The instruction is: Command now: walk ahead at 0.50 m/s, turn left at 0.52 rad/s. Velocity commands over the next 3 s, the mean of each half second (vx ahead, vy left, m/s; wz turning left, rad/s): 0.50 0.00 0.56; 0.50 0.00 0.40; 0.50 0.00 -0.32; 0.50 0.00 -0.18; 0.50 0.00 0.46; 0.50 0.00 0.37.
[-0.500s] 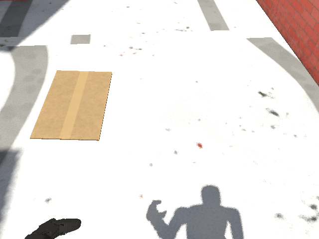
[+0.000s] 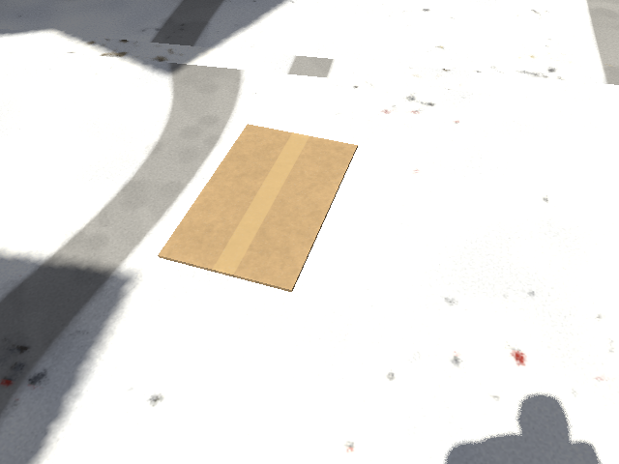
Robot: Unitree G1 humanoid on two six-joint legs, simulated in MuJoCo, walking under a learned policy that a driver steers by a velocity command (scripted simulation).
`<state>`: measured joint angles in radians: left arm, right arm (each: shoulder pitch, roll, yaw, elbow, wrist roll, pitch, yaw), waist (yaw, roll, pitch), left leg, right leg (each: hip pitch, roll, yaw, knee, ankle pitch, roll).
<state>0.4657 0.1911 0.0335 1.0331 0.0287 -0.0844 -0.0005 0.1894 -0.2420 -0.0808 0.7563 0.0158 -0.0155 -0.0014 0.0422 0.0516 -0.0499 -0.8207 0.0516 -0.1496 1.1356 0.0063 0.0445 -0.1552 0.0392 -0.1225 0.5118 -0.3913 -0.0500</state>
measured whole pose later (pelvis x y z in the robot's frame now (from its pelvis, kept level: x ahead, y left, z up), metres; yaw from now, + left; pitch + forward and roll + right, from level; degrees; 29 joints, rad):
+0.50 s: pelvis +0.31 +0.12 -0.18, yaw +19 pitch +3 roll +1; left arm 0.28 0.23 0.04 0.84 -0.03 -0.10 0.03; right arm 0.21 -0.25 -0.06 0.88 0.00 -0.03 0.04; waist 0.04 -0.01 0.07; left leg -0.43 -0.15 -0.04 0.60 -0.21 0.10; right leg -0.58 -0.11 0.14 1.66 -0.54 0.07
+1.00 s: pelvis +0.59 +0.15 -0.16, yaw +29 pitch +1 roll +0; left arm 0.37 0.22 0.07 0.81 0.00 -0.09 -0.02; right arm 0.19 -0.28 -0.07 0.78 0.00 -0.05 -0.01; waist 0.05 0.04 0.00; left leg -0.61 0.05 -0.06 0.99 -0.22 0.04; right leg -0.21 0.04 0.01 0.36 -0.18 -0.04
